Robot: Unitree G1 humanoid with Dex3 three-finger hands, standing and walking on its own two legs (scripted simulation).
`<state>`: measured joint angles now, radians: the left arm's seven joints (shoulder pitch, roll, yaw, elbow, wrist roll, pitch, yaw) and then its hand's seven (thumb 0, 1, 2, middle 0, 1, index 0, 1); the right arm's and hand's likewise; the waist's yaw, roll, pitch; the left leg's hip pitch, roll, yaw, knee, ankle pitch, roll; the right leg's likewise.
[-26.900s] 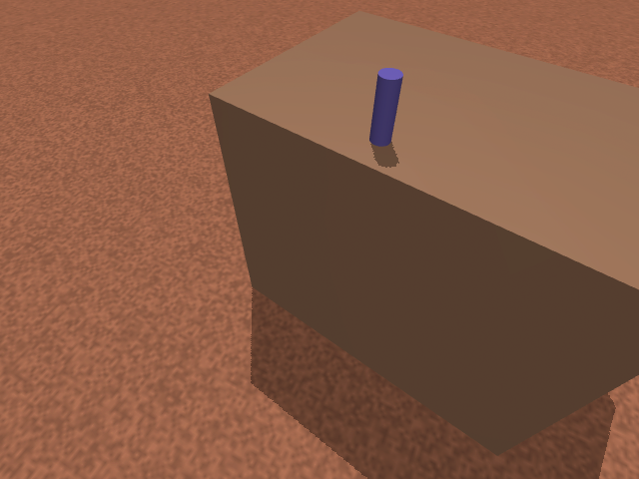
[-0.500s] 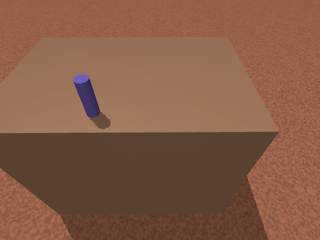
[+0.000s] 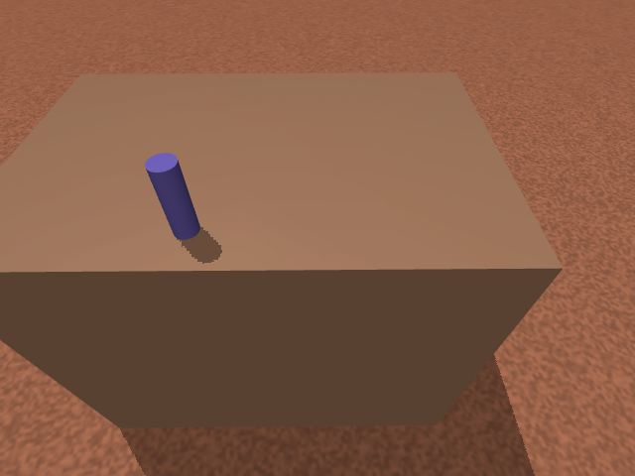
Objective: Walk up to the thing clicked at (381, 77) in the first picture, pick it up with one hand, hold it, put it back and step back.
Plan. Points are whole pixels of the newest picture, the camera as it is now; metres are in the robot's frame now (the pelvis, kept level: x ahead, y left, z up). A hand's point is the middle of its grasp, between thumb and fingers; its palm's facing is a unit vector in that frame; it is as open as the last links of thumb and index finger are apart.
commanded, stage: home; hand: left
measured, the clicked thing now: (175, 199) +0.47 +0.22 +0.09
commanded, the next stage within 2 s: stand in 0.56 s
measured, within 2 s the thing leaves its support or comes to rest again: neither
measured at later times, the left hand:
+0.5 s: hand out of the picture +0.09 +0.25 -0.15, palm faces -0.04 -0.93 -0.36, open 17.5 cm
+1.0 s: hand out of the picture +0.07 +0.25 -0.16, palm faces -0.05 -0.94 -0.35, open 12.0 cm
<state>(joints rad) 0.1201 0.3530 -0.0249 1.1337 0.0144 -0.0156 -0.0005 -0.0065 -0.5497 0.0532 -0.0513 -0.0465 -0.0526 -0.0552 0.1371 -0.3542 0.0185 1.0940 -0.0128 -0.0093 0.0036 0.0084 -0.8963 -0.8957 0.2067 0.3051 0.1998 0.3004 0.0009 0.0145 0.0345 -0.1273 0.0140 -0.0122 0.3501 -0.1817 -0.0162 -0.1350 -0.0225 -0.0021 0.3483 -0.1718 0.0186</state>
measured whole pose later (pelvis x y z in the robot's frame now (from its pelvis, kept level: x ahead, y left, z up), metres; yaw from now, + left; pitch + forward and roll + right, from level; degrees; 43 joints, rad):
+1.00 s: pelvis +0.01 +0.00 +0.00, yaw +0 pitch -2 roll +0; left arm 0.13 0.35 -0.01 1.13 0.02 -0.01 0.00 0.00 0.15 0.67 -0.19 -0.27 -0.19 -0.28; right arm 0.14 -0.35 0.01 1.12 -0.01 0.00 0.00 0.01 -0.90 -0.89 0.21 0.30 0.20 0.30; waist 0.00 0.01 0.05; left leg -0.11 0.02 -0.01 0.32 -0.18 -0.02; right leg -0.12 -0.02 0.00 0.32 -0.17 0.02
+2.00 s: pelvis +0.02 +0.00 +0.00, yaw -1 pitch -2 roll +0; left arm 0.12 0.35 -0.01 1.12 0.01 -0.01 0.00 0.00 0.90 0.90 -0.20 -0.30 -0.20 -0.30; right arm 0.12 -0.35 0.00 1.11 -0.01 -0.01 0.00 0.01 -0.90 -0.89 0.21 0.30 0.20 0.30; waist 0.00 0.01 0.05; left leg -0.09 0.02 0.00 0.32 -0.20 -0.02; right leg -0.10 -0.02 0.01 0.31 -0.18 0.02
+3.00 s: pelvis +0.02 +0.00 +0.00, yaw -1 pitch -2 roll +0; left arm 0.13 0.35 -0.01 1.12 0.01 -0.01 0.00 0.00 0.90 0.90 -0.20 -0.30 -0.20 -0.30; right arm 0.13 -0.35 0.00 1.11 -0.01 -0.01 0.00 0.01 -0.90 -0.89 0.21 0.30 0.20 0.30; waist 0.00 0.00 0.05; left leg -0.09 0.02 0.01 0.32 -0.20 -0.01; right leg -0.10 -0.02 0.02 0.32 -0.18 0.02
